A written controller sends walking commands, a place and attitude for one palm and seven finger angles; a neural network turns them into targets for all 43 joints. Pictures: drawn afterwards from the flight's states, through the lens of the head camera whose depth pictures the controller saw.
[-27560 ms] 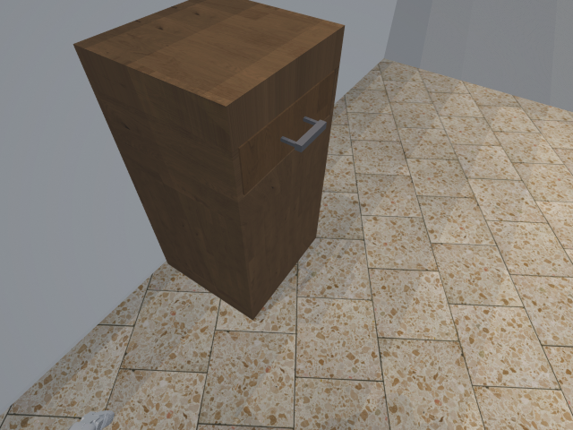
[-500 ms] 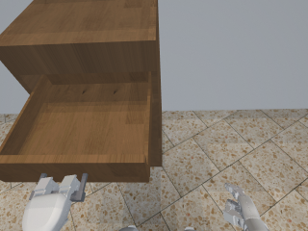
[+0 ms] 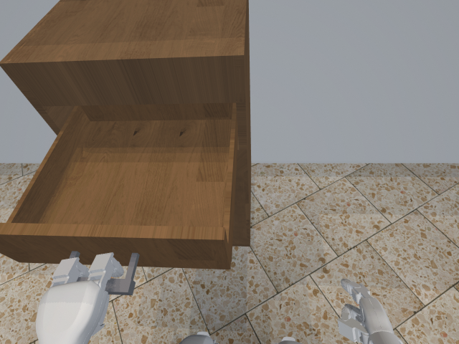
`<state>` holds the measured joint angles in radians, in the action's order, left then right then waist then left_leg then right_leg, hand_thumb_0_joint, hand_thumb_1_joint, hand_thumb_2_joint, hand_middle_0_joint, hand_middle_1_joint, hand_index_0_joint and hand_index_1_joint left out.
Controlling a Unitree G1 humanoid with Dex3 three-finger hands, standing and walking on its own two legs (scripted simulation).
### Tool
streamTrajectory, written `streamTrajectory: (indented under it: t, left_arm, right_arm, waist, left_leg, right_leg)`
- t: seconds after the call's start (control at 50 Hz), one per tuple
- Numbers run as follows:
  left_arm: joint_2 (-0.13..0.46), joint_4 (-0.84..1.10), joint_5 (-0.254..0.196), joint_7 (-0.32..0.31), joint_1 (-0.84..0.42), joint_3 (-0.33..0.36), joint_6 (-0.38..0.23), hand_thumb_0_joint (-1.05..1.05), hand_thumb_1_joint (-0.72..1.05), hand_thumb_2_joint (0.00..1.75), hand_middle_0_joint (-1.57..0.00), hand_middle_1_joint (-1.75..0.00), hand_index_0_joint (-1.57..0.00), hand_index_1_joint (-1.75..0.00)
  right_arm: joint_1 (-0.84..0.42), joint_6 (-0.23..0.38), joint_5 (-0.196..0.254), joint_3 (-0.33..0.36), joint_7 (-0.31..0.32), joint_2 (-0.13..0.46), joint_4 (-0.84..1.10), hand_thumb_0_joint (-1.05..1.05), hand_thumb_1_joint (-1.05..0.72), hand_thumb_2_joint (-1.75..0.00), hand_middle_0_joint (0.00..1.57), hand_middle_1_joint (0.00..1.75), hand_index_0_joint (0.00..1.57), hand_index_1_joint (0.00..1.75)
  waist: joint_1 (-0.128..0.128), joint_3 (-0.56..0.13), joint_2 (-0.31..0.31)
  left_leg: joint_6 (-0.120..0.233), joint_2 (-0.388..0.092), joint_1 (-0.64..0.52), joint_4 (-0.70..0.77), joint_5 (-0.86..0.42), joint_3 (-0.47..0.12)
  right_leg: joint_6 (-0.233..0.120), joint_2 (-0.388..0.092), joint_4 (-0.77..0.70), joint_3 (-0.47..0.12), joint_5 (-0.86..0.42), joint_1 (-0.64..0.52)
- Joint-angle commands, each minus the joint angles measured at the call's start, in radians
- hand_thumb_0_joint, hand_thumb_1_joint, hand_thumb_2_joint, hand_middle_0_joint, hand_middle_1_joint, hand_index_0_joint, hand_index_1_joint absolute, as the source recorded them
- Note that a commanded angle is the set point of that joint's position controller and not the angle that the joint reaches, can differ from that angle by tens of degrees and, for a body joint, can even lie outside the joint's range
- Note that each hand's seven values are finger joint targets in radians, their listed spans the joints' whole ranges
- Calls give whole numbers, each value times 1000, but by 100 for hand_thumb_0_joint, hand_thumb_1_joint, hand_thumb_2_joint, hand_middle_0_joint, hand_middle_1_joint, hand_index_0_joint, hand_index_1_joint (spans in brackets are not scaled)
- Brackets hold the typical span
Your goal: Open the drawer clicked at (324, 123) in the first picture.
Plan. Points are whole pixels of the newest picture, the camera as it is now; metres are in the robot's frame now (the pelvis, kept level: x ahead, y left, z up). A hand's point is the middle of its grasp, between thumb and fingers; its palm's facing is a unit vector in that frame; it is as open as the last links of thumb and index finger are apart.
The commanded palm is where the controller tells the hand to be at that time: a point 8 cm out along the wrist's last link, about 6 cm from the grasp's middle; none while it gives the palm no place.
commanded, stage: open the thumb to release the handle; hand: left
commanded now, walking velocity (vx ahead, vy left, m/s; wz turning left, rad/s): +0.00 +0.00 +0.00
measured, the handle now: (99, 272) +0.23 +0.24 +0.02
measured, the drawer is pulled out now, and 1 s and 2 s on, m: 0.30 0.29 0.29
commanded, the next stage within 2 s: lift the hand off the handle in 0.26 s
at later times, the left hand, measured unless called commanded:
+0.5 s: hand (94, 312) +0.17 +0.24 +0.00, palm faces -0.02 -0.08 -1.00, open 13.7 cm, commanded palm +0.16 +0.24 +0.04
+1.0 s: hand (89, 295) +0.19 +0.24 +0.03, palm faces -0.01 -0.10 -1.00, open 13.5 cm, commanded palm +0.17 +0.23 +0.10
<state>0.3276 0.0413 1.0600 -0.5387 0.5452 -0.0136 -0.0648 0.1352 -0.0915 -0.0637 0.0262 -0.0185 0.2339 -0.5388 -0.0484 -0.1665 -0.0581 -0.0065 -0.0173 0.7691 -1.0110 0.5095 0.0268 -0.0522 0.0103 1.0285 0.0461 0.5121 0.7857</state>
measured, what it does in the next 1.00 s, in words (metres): stands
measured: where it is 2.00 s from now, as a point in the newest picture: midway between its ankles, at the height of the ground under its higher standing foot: outside the picture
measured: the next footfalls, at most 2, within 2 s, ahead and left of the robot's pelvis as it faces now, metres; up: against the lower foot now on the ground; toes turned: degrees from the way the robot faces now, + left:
none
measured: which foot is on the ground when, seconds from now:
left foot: down 0.00-1.00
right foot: down 0.00-1.00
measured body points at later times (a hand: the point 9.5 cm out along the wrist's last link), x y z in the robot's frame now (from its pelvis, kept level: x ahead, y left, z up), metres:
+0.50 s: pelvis -0.01 +0.00 +0.01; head +0.04 -0.03 +0.45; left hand +0.17 +0.24 +0.05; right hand +0.19 -0.23 -0.10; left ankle -0.01 +0.13 -0.67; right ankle -0.01 -0.09 -0.67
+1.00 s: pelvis -0.01 +0.01 +0.02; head +0.03 -0.03 +0.47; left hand +0.18 +0.24 +0.09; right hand +0.18 -0.22 -0.08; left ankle -0.01 +0.13 -0.67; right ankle -0.01 -0.09 -0.67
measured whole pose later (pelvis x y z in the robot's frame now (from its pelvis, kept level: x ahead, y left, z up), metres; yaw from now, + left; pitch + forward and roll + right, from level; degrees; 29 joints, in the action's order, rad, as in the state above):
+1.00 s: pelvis -0.01 +0.01 +0.02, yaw +0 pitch +11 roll +0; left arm 0.35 0.06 1.02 -0.44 0.47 -0.06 -0.02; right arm 0.16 -0.08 -0.04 0.02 0.00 0.24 -0.55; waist -0.04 -0.13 -0.08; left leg 0.00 -0.02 0.62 -0.87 0.44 0.02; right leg -0.04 0.01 0.87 0.05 0.43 0.62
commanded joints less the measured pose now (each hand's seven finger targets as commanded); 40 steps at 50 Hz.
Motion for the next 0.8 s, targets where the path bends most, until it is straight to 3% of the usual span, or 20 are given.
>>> streamTrajectory:
  t: [0.0,0.1,0.14,0.28,0.3,0.32,0.34,0.36,0.44,0.46,0.54,0.56,0.68,0.78]
  left_arm:
    - [128,157,-6,-16,51,55,9,0,-1,51,-33,-125,-33,-125]
    - [153,142,-5,-3,15,78,-5,0,-36,36,-31,-122,-31,-122]
    - [163,135,-6,-5,18,90,-10,0,-50,30,-30,-120,-30,-120]
    - [166,127,-1,-18,-10,105,-21,0,-50,30,-30,-120,-30,-120]
    - [145,131,-3,-18,-31,77,-18,0,-50,30,-30,-120,-30,-120]
    - [169,131,-4,-23,-30,109,-17,0,-50,30,-30,-120,-30,-120]
    - [147,132,-5,-21,-12,81,-11,0,-50,30,-30,-120,-30,-120]
    - [141,128,-8,-19,-35,70,-8,0,-50,30,-30,-120,-30,-120]
    - [180,90,-3,-18,-82,110,2,0,-50,30,-30,-120,-30,-120]
    - [169,78,0,-16,-112,94,5,0,-50,30,-30,-120,-30,-120]
    - [193,55,-4,-7,-157,114,10,0,-50,30,-30,-120,-30,-120]
    - [168,58,-4,-5,-186,82,11,0,-50,30,-30,-120,-30,-120]
    - [189,108,-13,2,-224,85,16,0,-50,30,-30,-120,-30,-120]
    - [186,191,-36,16,-174,80,15,0,-50,30,-30,-120,-30,-120]
  right_arm:
    - [-79,49,9,31,8,99,162,0,-90,-90,20,30,20,30]
    - [-76,50,7,28,12,97,159,0,-90,-90,20,30,20,30]
    - [-82,48,7,24,12,97,159,0,-90,-90,20,30,20,30]
    - [-78,48,6,33,10,101,157,0,-90,-90,20,30,20,30]
    - [-81,48,6,34,9,100,158,0,-90,-90,20,30,20,30]
    - [-78,49,9,35,11,103,160,0,-90,-90,20,30,20,30]
    - [-80,48,6,33,8,100,162,0,-90,-90,20,30,20,30]
    - [-77,49,9,36,9,102,159,0,-90,-90,20,30,20,30]
    - [-82,47,10,30,22,105,149,0,-90,-90,20,30,20,30]
    - [-82,47,15,31,26,103,145,0,-90,-90,20,30,20,30]
    - [-74,49,16,30,36,104,131,0,-90,-90,20,30,20,30]
    - [-75,50,17,32,37,103,130,0,-90,-90,20,30,20,30]
    - [-72,53,17,31,40,102,136,0,-90,-90,20,30,20,30]
    - [-80,62,20,27,39,98,146,0,-90,-90,20,30,20,30]
  waist:
    - [8,-162,62]
    - [7,-141,84]
    - [1,-141,61]
    - [1,-150,43]
    - [14,-139,49]
    - [8,-151,40]
    - [6,-155,49]
    - [19,-140,63]
    - [13,-136,76]
    - [23,-121,69]
    - [20,-146,53]
    - [32,-135,52]
    - [18,-199,42]
    - [12,-182,18]
  left_leg:
    - [41,46,-170,115,-287,-9]
    - [42,46,-160,124,-248,-8]
    - [40,49,-157,127,-247,-8]
    - [38,45,-152,125,-231,-12]
    - [40,44,-156,122,-225,-12]
    - [39,43,-160,128,-229,-14]
    - [39,44,-163,128,-224,-12]
    - [42,41,-158,126,-221,-12]
    - [40,44,-128,131,-190,-11]
    - [42,43,-129,134,-179,-12]
    - [41,42,-146,142,-185,-11]
    - [43,40,-152,144,-183,-13]
    - [44,40,-204,169,-222,-9]
    - [45,34,-259,200,-269,-10]
  right_leg:
    - [10,4,-197,-38,-400,-155]
    - [12,1,-219,-47,-365,-158]
    - [8,0,-218,-52,-358,-159]
    - [5,4,-214,-45,-318,-137]
    - [6,3,-221,-46,-314,-125]
    - [3,5,-217,-44,-309,-134]
    - [5,4,-219,-41,-296,-130]
    - [7,3,-226,-43,-308,-129]
    - [12,0,-236,-53,-284,-144]
    - [12,1,-241,-50,-264,-133]
    - [13,1,-248,-50,-262,-145]
    - [12,1,-252,-47,-264,-136]
    - [11,0,-267,-46,-295,-188]
    - [8,-1,-291,-43,-331,-216]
